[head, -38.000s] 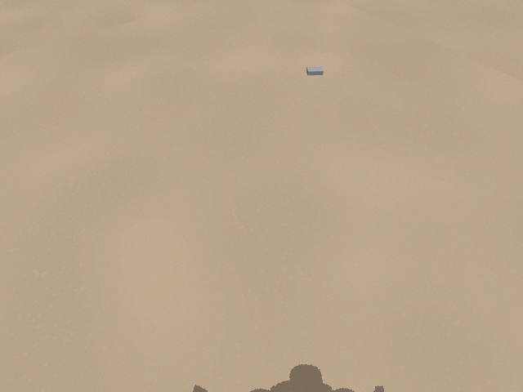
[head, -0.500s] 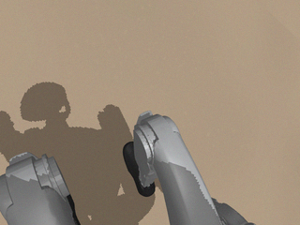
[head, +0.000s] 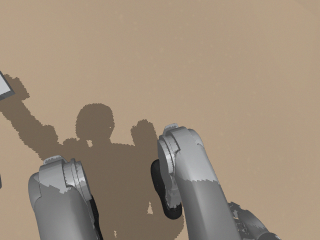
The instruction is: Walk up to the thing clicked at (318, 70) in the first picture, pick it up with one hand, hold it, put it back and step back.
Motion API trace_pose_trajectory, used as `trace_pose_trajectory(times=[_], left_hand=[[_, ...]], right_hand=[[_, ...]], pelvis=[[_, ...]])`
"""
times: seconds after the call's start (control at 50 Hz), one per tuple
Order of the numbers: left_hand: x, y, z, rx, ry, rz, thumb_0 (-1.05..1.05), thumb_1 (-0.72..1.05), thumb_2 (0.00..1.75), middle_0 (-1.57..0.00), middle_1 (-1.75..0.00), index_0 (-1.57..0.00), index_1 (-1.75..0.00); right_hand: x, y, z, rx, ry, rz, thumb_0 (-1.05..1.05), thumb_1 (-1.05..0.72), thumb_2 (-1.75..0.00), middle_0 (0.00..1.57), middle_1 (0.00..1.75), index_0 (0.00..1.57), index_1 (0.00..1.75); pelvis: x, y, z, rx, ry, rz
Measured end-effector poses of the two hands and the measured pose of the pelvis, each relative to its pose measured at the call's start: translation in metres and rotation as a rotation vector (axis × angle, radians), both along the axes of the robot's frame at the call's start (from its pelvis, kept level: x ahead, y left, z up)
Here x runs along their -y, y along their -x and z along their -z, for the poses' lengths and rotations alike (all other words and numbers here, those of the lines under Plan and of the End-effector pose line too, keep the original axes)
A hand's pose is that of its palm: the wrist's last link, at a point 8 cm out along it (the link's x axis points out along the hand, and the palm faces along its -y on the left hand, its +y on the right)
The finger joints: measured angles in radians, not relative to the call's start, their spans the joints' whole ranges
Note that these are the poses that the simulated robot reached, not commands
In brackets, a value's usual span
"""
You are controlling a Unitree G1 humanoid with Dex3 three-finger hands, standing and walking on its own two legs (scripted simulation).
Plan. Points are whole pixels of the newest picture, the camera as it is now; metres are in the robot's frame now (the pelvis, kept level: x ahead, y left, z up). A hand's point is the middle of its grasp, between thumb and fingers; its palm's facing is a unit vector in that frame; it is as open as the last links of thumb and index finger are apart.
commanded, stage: lift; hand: left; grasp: from above
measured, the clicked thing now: out of the picture +0.50 +0.33 -0.19
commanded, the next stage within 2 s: hold in 1.64 s
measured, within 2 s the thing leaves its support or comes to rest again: neither
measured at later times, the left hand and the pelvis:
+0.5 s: hand out of the picture +0.42 +0.34 -0.04, palm faces -0.40 -0.17 -0.90, open 9.3 cm; pelvis -0.01 +0.00 +0.07, yaw +4 degrees
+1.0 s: hand out of the picture +0.35 +0.30 +0.18, palm faces -0.39 -0.20 -0.90, open 9.3 cm; pelvis +0.01 +0.00 +0.25, yaw +7 degrees
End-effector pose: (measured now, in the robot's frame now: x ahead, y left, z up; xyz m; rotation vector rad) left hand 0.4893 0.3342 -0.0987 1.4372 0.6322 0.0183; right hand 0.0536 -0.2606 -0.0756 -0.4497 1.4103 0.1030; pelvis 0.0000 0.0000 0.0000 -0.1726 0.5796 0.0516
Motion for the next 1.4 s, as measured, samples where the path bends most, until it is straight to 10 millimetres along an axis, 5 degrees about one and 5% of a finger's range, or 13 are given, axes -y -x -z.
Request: trace_pose_trajectory(times=[0.3, 0.54, 0.78, 1.02, 1.2, 1.4], left_hand=[[-0.003, 0.027, -0.054, -0.069, 0.027, 0.015, 0.00, 0.18, 0.00, -0.96, -0.03, -0.97, -0.02], [-0.009, 0.077, -0.132, -0.047, 0.024, 0.044, 0.01, 0.20, 0.00, -0.93, -0.08, -0.94, -0.07], [0.012, 0.114, -0.232, -0.007, 0.046, 0.055, 0.01, 0.20, 0.02, -0.90, -0.17, -0.91, -0.15], [0.030, 0.139, -0.342, -0.047, 0.042, -0.021, 0.01, 0.18, 0.07, -0.87, -0.23, -0.88, -0.21], [0.044, 0.153, -0.393, -0.072, 0.069, -0.014, 0.00, 0.17, 0.11, -0.85, -0.27, -0.86, -0.25], [0.055, 0.144, -0.440, -0.052, 0.047, -0.021, 0.00, 0.17, 0.13, -0.84, -0.31, -0.84, -0.29]], right_hand=[[0.005, -0.002, -0.016, -0.001, 0.013, 0.098, 0.00, -0.90, -0.90, 0.20, 0.30, 0.20, 0.30], [0.012, -0.044, -0.059, 0.140, 0.046, 0.112, 0.00, -0.90, -0.90, 0.20, 0.29, 0.20, 0.30], [-0.010, -0.090, -0.133, 0.298, -0.002, 0.133, 0.00, -0.88, -0.89, 0.20, 0.30, 0.20, 0.30], [-0.017, -0.101, -0.226, 0.370, -0.041, 0.189, 0.00, -0.88, -0.89, 0.20, 0.30, 0.21, 0.30], [-0.009, -0.100, -0.288, 0.401, -0.012, 0.209, 0.00, -0.88, -0.89, 0.20, 0.30, 0.21, 0.30], [-0.007, -0.107, -0.332, 0.415, -0.015, 0.215, 0.01, -0.88, -0.89, 0.20, 0.30, 0.20, 0.30]], pelvis=[[0.000, 0.001, -0.032, -0.030, -0.022, -0.025], [0.001, 0.008, -0.083, -0.023, -0.047, -0.048], [0.000, 0.004, -0.164, 0.036, -0.077, -0.065], [0.004, -0.012, -0.263, 0.154, -0.120, -0.070], [0.004, -0.028, -0.322, 0.247, -0.142, -0.077], [0.002, -0.046, -0.367, 0.325, -0.158, -0.079]])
